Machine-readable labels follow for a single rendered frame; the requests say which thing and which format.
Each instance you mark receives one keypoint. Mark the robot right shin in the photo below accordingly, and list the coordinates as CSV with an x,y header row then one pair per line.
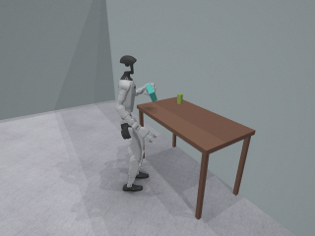
x,y
133,171

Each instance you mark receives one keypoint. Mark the robot right upper arm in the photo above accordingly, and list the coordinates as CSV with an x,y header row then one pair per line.
x,y
123,91

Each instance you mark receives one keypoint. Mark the robot left hand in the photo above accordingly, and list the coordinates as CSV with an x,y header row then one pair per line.
x,y
145,89

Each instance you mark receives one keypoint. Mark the robot right hand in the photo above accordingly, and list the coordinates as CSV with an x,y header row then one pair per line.
x,y
144,132

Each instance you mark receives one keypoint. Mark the robot torso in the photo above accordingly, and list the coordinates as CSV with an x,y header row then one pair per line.
x,y
129,102

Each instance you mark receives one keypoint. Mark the sponge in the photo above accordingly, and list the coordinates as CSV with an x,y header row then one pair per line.
x,y
151,92

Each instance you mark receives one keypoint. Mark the right robot forearm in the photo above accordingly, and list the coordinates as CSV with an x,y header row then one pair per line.
x,y
125,115

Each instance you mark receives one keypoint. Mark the table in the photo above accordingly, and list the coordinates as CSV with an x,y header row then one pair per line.
x,y
202,129

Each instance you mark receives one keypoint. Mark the left robot forearm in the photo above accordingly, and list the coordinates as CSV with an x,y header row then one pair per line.
x,y
139,91

